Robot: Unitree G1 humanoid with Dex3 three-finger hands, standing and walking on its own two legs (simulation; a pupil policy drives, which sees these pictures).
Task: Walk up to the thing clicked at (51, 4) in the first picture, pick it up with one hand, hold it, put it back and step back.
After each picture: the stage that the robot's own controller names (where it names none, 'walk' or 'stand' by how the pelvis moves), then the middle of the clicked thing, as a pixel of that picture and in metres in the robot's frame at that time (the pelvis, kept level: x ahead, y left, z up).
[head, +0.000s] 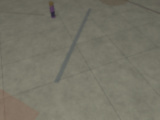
stand; (52, 10) +2.21 +0.44 -0.65
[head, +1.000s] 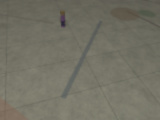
walk; (62, 19) +2.09 +0.21 -0.63
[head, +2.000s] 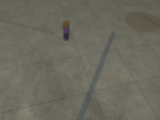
walk; (66, 31) +1.48 +0.11 -0.65
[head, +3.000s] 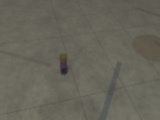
walk; (63, 64) +1.01 +0.14 -0.65
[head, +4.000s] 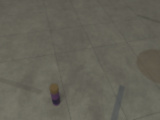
walk; (55, 95) +0.67 +0.19 -0.64
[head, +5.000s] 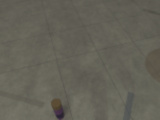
stand; (58, 109) +0.51 +0.19 -0.63
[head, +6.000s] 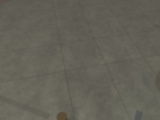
stand; out of the picture +0.46 +0.16 -0.65
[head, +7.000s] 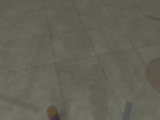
stand; (53, 117) +0.45 +0.21 -0.64
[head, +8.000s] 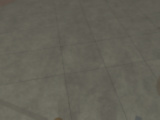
stand; out of the picture +0.43 +0.20 -0.66
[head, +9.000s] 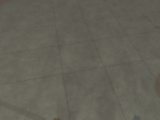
stand; out of the picture +0.42 +0.20 -0.66
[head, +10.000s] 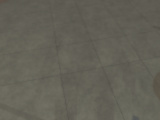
stand; out of the picture +0.41 +0.21 -0.66
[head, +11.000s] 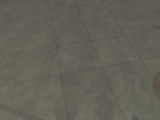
stand; out of the picture +0.40 +0.21 -0.66
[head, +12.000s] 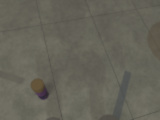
go down; (40, 90) +0.44 +0.22 -0.49
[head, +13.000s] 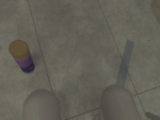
go down; (24, 59) +0.48 +0.25 -0.27
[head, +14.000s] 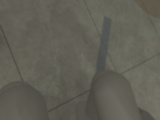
close in; out of the picture +0.46 +0.28 -0.18
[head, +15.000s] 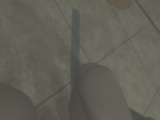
close; out of the picture +0.45 +0.30 -0.16
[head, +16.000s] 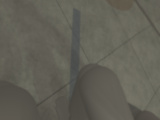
lift; out of the picture +0.43 +0.30 -0.16
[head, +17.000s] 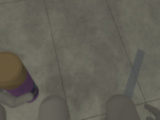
lift; (19, 83) +0.32 +0.21 +0.00
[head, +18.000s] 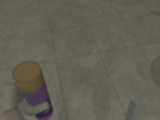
hold; (37, 95) +0.30 +0.16 +0.03
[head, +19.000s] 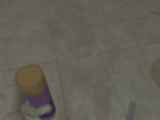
hold; (39, 97) +0.30 +0.16 +0.03
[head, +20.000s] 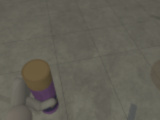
crouch; (44, 91) +0.32 +0.14 +0.05
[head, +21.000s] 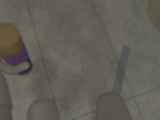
crouch; (16, 55) +0.43 +0.20 -0.04
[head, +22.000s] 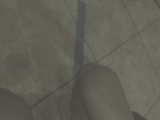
lower; out of the picture +0.44 +0.28 -0.17
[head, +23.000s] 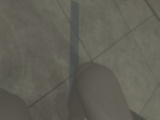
lower; out of the picture +0.44 +0.29 -0.17
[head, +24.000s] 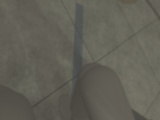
lower; out of the picture +0.43 +0.29 -0.16
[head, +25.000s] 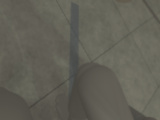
lower; out of the picture +0.44 +0.29 -0.16
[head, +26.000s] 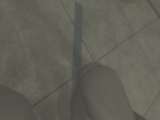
loosen; out of the picture +0.43 +0.28 -0.16
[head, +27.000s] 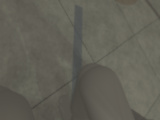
withdraw; out of the picture +0.44 +0.28 -0.17
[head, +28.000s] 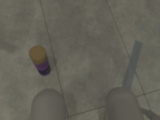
walk; (41, 63) +0.48 +0.21 -0.30
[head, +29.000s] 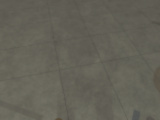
stand; out of the picture +0.40 +0.17 -0.59
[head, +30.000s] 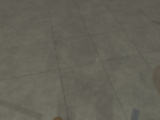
stand; out of the picture +0.41 +0.17 -0.60
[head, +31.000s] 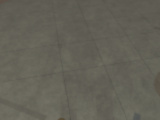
stand; out of the picture +0.42 +0.16 -0.63
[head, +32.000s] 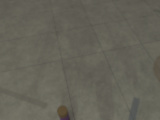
walk; (64, 116) +0.44 +0.16 -0.64
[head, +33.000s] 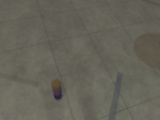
walk; (57, 90) +0.60 +0.15 -0.64
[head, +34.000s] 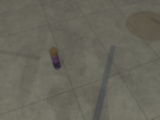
walk; (55, 59) +0.91 +0.26 -0.62
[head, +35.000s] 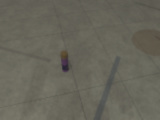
stand; (64, 62) +1.05 +0.17 -0.65
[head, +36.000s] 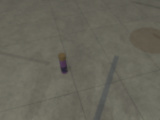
stand; (63, 63) +1.05 +0.20 -0.66
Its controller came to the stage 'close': yes
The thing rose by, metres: 0.68
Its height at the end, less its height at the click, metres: +0.00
